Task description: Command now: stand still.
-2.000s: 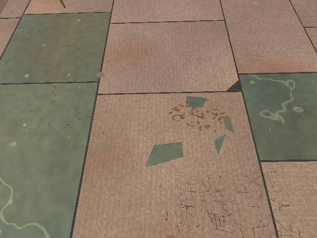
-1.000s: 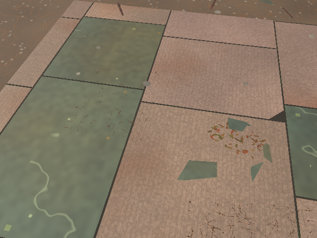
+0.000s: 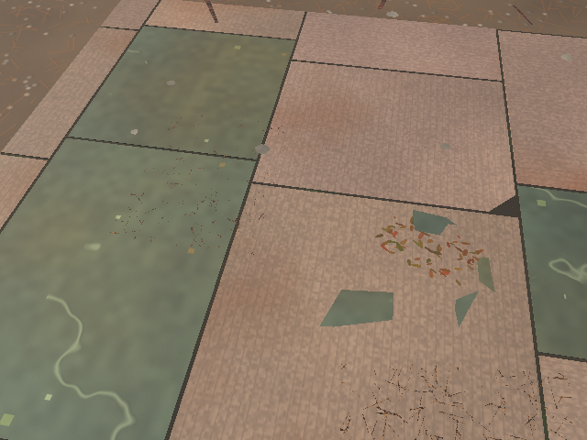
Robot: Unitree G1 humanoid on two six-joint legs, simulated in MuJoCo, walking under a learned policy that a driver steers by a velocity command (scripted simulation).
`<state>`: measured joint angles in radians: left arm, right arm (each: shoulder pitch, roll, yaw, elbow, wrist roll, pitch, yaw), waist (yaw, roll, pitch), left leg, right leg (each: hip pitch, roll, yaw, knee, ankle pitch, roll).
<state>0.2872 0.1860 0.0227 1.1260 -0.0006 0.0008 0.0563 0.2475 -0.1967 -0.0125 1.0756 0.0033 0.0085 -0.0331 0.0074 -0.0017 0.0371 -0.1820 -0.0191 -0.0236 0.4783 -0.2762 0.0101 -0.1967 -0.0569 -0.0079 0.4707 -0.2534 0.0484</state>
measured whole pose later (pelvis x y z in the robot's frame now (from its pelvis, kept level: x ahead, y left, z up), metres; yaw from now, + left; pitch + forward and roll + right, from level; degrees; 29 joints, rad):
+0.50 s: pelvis +0.03 -0.02 -0.01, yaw -1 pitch +0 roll +0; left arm 0.36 0.18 0.02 1.11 -0.03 -0.06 0.03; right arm 0.37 -0.21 -0.04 1.08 0.03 -0.03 -0.03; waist -0.01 0.02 -0.02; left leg -0.19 0.01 -0.04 0.54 -0.37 0.02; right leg -0.28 -0.01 -0.05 0.69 -0.46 -0.07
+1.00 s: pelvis +0.26 -0.02 -0.03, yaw -1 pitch +2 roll +1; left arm 0.55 0.20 0.04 1.09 0.00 -0.06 0.02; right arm -0.09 -0.21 -0.03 0.84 0.03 -0.11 0.04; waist 0.07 0.00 0.05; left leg -0.52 -0.02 0.07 0.54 -0.06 0.12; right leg 0.17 -0.03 -0.04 0.36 -0.50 0.00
